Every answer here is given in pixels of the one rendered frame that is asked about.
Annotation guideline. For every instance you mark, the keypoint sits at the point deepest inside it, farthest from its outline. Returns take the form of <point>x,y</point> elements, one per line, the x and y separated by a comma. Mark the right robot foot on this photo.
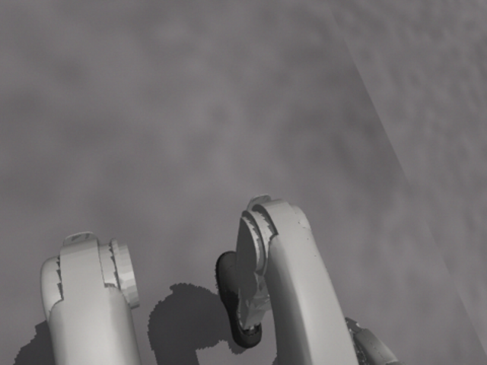
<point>228,289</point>

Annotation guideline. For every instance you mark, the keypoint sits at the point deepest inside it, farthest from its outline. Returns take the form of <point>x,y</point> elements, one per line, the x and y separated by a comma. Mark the right robot hand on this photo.
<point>369,348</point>

